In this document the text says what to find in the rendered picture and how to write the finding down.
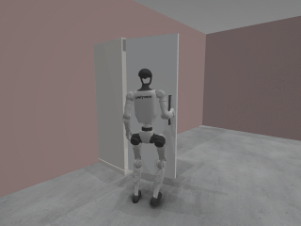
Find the robot torso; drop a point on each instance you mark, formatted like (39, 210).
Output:
(146, 110)

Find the handle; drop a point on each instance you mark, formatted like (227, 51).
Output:
(169, 106)

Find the robot left hand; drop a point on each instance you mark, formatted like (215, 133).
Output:
(128, 134)

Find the fridge door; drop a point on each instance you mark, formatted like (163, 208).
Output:
(160, 55)

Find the right robot shin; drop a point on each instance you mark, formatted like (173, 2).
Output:
(159, 178)

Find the robot right hand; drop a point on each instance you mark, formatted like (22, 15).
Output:
(171, 109)

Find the robot right forearm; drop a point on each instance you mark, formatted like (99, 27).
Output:
(170, 114)

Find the robot left forearm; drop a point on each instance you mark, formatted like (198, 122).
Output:
(127, 125)

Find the left robot upper arm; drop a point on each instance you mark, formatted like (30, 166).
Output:
(128, 105)

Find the right robot upper arm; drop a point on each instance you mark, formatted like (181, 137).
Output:
(163, 103)

